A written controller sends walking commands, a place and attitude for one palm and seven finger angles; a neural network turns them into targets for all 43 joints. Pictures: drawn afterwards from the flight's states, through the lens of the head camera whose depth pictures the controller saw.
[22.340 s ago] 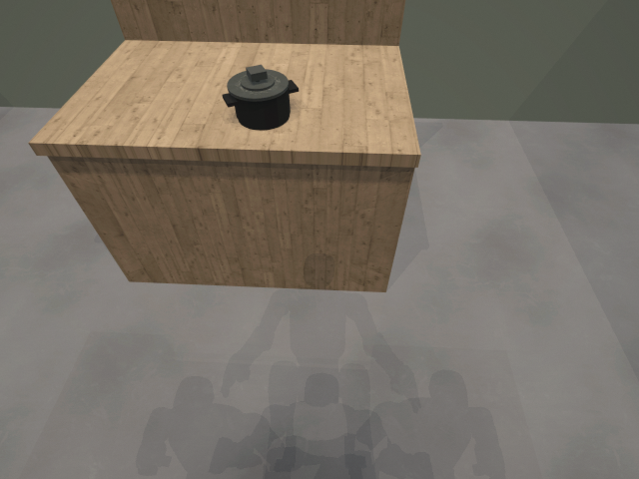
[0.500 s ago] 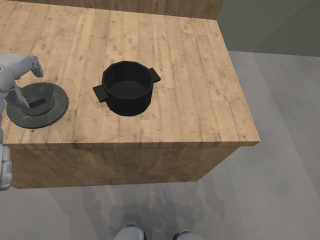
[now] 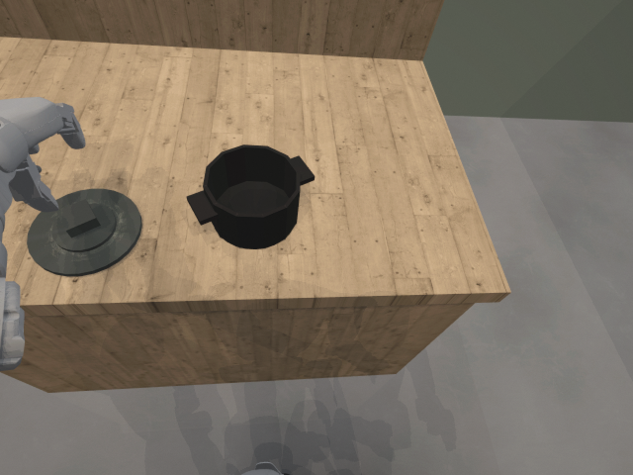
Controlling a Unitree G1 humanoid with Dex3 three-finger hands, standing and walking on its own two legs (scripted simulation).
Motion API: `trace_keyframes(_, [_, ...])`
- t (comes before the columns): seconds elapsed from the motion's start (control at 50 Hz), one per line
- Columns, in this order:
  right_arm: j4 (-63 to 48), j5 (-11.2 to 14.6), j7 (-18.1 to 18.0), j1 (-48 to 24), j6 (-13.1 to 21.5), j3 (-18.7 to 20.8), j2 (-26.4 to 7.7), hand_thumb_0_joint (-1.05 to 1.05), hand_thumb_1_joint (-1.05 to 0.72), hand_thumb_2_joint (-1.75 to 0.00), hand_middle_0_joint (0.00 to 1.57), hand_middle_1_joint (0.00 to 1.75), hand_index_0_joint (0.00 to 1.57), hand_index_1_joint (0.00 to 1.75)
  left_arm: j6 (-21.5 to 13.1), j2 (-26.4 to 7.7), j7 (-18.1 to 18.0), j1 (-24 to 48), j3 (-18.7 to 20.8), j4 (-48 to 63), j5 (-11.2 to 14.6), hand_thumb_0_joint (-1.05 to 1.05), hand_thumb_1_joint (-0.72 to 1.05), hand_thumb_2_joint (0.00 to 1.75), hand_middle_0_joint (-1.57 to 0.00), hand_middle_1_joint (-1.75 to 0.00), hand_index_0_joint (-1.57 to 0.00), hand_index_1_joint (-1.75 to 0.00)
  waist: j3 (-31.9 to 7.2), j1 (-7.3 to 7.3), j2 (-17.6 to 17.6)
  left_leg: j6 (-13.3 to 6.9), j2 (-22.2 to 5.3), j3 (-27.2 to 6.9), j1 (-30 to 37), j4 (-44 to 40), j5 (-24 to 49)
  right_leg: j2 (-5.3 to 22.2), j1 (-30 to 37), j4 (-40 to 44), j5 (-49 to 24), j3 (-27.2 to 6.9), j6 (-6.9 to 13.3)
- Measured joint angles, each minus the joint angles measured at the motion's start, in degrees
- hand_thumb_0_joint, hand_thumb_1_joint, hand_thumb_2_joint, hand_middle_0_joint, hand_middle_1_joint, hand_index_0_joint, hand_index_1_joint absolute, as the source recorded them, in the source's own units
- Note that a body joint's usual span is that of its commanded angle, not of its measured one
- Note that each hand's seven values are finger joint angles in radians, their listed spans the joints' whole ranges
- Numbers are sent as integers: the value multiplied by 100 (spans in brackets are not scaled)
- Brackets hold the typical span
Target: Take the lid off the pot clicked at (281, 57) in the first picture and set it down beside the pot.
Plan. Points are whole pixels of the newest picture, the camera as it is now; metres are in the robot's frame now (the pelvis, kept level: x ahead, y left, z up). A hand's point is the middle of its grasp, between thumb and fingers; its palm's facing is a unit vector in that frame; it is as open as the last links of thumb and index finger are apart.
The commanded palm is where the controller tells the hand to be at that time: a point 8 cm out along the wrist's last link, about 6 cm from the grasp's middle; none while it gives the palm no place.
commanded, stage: raise the empty hand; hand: left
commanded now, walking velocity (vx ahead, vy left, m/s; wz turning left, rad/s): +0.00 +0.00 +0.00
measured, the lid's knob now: (78, 218) +0.49 +0.34 -0.04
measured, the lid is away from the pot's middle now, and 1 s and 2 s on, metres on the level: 0.26 0.26 0.26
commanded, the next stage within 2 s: draw the hand back to the body in 0.36 s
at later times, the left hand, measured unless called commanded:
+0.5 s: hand (22, 153) +0.46 +0.33 +0.12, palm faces -0.42 -0.11 -0.90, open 11.0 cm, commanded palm +0.49 +0.31 +0.18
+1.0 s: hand (34, 181) +0.42 +0.30 +0.12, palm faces -0.21 -0.38 -0.90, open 11.0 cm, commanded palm +0.39 +0.30 +0.19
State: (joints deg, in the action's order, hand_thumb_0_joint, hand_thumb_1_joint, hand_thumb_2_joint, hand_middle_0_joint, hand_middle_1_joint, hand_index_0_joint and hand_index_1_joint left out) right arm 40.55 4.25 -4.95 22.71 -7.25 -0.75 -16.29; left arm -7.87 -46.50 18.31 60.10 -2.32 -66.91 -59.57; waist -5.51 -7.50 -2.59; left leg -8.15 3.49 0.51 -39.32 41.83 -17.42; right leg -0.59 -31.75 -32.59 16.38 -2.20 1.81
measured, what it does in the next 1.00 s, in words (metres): stands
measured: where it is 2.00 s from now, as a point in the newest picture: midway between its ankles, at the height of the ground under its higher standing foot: outside the picture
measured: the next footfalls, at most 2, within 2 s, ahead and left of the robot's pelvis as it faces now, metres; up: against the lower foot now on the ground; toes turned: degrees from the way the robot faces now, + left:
none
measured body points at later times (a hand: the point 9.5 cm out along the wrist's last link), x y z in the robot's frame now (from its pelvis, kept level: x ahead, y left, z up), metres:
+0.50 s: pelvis +0.01 -0.01 +0.01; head +0.09 +0.02 +0.45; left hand +0.48 +0.33 +0.17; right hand +0.03 -0.30 -0.10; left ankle +0.02 +0.01 -0.71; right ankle -0.01 -0.20 -0.71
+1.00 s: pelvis +0.00 -0.02 +0.02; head +0.06 -0.01 +0.47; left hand +0.42 +0.31 +0.18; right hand +0.11 -0.28 -0.09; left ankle +0.02 +0.01 -0.71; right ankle -0.01 -0.20 -0.71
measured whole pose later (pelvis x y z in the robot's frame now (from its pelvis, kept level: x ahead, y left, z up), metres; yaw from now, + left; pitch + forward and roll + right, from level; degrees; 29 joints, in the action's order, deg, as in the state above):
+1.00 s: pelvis +0.00 -0.02 +0.02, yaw +2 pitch +7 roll -4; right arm 34.2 4.9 -3.4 15.6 -9.9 -0.3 -15.3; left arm -9.1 -42.3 17.7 43.8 3.4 -49.5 -38.1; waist -1.0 -2.4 -3.0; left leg -6.7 4.5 -0.6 -25.5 32.1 -13.9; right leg 0.8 -18.6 -24.7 14.0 -0.7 1.6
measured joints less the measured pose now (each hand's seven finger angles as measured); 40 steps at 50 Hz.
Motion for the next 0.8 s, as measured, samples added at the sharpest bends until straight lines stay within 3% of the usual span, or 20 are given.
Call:
trace_keyframes(0.06, [7,7,-23,-19,-5,-6,-12,1,-90,-90,20,30,20,30,-89,-56,44,-39,96,41,50,0,-1,64,-36,-86,-36,-87,-14,8,13,-2,3,9,114,-97,23,12,113,103,-16,-5,-22])
trace_keyframes(0.18, [-11,44,-9,-100,30,-19,-38,1,-90,-90,20,30,20,30,-14,-120,178,93,-88,-58,96,0,-1,64,-36,-86,-36,-87,38,49,37,11,3,3,270,-226,62,17,263,225,-56,-4,-57])
trace_keyframes(0.3, [-48,39,-59,-171,44,-30,-44,1,-90,-90,20,30,20,30,-144,-202,296,61,65,114,125,0,-1,64,-36,-86,-36,-87,70,65,53,31,9,-11,420,-380,117,29,414,381,-123,2,-101])
trace_keyframes(0.46, [-59,50,-12,-232,26,-13,-67,1,-90,-90,20,30,20,30,-77,-202,418,187,-143,52,125,0,-1,64,-36,-86,-36,-87,118,112,56,56,16,-41,432,-419,131,35,420,391,-113,33,-94])
trace_keyframes(0.64, [-154,20,35,-260,-142,35,-6,1,-90,-90,20,30,20,30,-259,-183,369,-338,278,555,197,0,-1,64,-36,-86,-36,-87,101,101,51,87,9,-37,582,-541,148,40,550,488,-150,43,-100])
trace_keyframes(0.8, [-319,15,148,-427,-351,48,38,1,-90,-90,20,30,20,30,-273,-15,372,-1058,428,1226,328,0,-1,64,-36,-86,-36,-87,170,225,-28,88,42,-49,855,-703,212,85,821,630,-190,80,-137])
